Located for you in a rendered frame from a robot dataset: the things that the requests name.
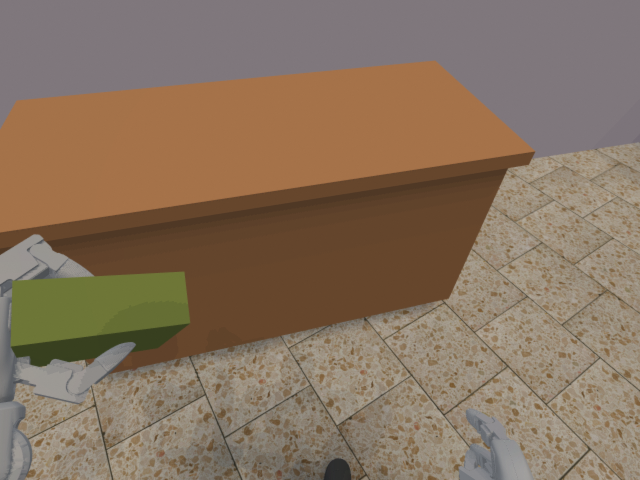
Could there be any robot left forearm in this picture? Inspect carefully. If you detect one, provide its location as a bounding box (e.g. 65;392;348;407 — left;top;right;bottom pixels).
0;401;32;480

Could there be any right robot hand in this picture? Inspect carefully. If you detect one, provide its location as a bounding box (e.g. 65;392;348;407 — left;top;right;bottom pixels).
459;408;534;480

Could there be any robot right foot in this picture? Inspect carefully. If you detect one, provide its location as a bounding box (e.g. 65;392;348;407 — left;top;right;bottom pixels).
324;458;351;480

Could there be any left robot hand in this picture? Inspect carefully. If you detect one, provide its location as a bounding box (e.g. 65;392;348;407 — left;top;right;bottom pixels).
0;234;136;404

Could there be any sponge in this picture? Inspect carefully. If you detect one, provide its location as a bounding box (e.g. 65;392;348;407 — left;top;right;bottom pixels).
11;272;190;367

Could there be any table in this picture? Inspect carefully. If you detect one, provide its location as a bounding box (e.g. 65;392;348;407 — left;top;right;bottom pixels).
0;61;536;374

